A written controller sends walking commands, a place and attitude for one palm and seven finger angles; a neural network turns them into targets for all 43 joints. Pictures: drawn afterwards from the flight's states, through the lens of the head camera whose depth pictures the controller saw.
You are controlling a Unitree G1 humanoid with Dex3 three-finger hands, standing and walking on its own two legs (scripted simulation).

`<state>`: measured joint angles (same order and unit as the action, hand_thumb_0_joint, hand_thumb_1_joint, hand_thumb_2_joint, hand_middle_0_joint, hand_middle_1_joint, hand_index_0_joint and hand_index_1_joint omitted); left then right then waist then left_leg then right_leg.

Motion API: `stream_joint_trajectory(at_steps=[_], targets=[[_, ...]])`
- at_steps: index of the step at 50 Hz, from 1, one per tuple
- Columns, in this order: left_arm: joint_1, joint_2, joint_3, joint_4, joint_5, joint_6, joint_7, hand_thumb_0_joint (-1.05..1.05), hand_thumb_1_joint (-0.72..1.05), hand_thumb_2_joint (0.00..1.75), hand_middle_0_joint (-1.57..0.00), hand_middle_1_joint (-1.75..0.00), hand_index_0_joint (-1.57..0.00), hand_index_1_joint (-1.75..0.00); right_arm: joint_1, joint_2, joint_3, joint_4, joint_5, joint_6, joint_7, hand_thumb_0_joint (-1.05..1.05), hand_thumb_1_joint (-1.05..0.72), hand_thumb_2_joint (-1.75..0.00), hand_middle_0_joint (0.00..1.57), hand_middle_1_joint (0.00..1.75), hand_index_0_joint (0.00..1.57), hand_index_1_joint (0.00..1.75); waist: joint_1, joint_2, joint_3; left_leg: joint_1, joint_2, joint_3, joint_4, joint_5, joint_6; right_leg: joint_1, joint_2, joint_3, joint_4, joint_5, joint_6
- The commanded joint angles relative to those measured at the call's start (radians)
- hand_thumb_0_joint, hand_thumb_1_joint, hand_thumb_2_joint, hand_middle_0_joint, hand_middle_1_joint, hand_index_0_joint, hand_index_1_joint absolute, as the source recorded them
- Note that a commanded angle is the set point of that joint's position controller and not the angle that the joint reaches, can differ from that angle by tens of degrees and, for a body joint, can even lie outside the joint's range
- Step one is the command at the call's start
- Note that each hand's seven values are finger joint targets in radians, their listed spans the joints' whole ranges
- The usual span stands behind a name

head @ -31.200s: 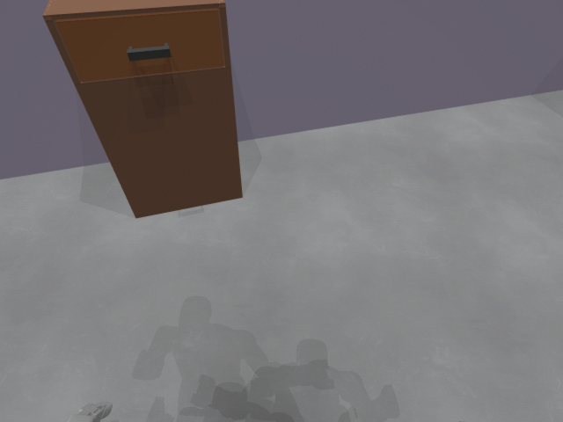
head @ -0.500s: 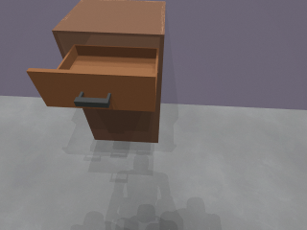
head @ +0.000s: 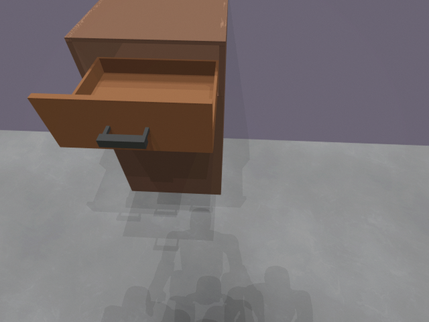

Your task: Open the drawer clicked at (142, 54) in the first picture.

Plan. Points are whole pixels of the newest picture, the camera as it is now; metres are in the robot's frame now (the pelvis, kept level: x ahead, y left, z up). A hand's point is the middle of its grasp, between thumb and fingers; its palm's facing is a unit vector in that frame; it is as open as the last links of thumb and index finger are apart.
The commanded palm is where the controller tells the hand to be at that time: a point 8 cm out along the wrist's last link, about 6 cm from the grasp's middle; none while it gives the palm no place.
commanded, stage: look to check the result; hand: left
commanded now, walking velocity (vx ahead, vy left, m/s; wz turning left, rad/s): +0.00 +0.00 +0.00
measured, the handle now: (124, 135) +0.55 +0.27 -0.01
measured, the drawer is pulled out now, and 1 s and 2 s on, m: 0.29 0.29 0.29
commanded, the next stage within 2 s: stand and wait in 0.12 s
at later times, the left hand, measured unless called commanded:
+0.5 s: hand out of the picture +0.08 +0.21 -0.16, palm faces +0.00 -0.96 -0.29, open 7.3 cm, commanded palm none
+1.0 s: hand out of the picture +0.12 +0.23 -0.16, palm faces -0.02 -0.95 -0.32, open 7.3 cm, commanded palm none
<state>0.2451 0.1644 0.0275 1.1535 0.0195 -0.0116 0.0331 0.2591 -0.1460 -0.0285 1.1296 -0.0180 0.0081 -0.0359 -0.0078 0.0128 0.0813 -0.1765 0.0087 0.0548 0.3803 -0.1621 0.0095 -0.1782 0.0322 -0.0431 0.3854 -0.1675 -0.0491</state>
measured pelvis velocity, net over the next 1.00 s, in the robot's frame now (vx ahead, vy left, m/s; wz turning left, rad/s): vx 0.04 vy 0.00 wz -0.01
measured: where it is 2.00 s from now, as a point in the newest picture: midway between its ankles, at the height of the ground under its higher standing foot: outside the picture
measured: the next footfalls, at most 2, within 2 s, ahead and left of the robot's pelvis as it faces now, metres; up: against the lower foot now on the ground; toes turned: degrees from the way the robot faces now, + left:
none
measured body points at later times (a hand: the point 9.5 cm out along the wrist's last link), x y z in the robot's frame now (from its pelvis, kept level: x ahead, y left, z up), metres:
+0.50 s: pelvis +0.02 -0.01 +0.00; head +0.05 -0.01 +0.45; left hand +0.08 +0.26 -0.14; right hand +0.05 -0.27 -0.15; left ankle +0.03 +0.11 -0.74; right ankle +0.03 -0.09 -0.74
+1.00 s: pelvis +0.04 +0.00 +0.01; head +0.06 -0.01 +0.45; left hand +0.12 +0.28 -0.13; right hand +0.10 -0.29 -0.14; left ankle +0.03 +0.11 -0.74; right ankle +0.03 -0.09 -0.74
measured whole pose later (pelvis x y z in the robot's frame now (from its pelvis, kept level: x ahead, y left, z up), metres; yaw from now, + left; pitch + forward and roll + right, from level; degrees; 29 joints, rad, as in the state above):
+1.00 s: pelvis +0.04 +0.00 +0.01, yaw +0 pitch -1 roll +0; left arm 0.10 0.30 0.03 1.14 0.02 -0.03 0.02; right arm 0.11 -0.29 -0.02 1.12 -0.02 0.00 -0.02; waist -0.01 0.00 0.07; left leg -0.10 0.02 0.06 0.30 -0.18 0.00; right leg -0.09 0.05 -0.03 0.28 -0.17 -0.05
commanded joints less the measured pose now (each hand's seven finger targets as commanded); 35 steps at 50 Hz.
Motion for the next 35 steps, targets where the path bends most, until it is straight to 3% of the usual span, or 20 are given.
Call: stream_joint_trajectory(at_steps=[1, 35], targets=[[0.029, 0.144, 0.022, -0.038, -0.005, -0.013, 0.004, 0.0, 0.9, 0.9, -0.2, -0.3, -0.2, -0.3, 0.046, -0.12, -0.019, -0.025, 0.004, -0.013, -0.001, 0.0, -0.9, -0.9, 0.2, 0.3, 0.2, 0.3, -0.006, -0.004, 0.004, 0.02, 0.091, -0.11, -0.077, -0.057, 0.026, -0.055, -0.126, 0.15, -0.135, -0.112, -0.009], [-0.124, 0.29, 0.037, -0.067, -0.008, -0.031, -0.005, 0.0, 0.9, 0.9, -0.2, -0.3, -0.2, -0.3, -0.124, -0.286, -0.024, -0.048, 0.005, -0.026, 0.004, 0.0, -0.9, -0.9, 0.2, 0.3, 0.2, 0.3, -0.005, -0.009, -0.099, 0.111, 0.119, -0.105, -0.094, 0.113, 0.014, 0.069, -0.145, 0.152, -0.135, 0.196, 0.006]])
